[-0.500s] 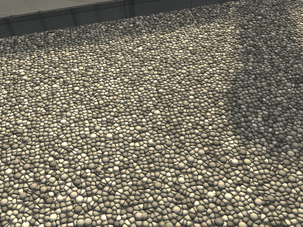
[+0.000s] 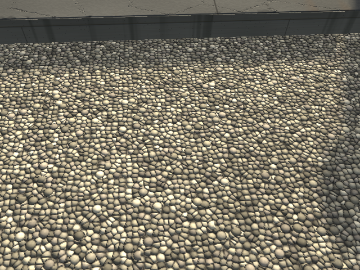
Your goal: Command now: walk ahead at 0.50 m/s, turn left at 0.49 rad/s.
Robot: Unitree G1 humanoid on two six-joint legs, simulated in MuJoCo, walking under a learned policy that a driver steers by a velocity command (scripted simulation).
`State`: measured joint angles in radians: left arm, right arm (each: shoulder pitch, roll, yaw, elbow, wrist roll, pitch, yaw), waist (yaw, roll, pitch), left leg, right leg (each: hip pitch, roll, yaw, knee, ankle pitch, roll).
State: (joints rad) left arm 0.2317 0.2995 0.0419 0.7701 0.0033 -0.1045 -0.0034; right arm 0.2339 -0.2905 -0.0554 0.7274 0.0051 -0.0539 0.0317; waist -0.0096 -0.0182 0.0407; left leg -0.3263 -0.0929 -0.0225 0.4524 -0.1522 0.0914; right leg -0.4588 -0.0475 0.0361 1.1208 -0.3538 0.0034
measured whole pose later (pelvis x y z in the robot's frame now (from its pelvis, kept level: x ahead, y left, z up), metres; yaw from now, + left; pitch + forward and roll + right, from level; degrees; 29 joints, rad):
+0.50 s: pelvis +0.28 -0.04 +0.00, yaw +15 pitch +1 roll -1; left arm 0.23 0.26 0.05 0.76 0.01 -0.10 -0.02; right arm 0.30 -0.31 -0.06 0.72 0.02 -0.03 -0.01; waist 0.01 0.04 0.01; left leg -0.48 0.01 -0.08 1.13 -0.36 0.02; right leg -0.25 0.04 -0.02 0.41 -0.18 -0.03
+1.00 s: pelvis +0.52 +0.10 +0.01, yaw +18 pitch +1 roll +0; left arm 0.24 0.32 0.05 0.83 -0.01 -0.08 -0.01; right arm 0.27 -0.27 -0.05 0.73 0.00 -0.07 0.03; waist -0.01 -0.04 0.02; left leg -0.24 -0.05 0.04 0.39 -0.16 0.07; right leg -0.52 -0.09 0.02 1.08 -0.31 0.00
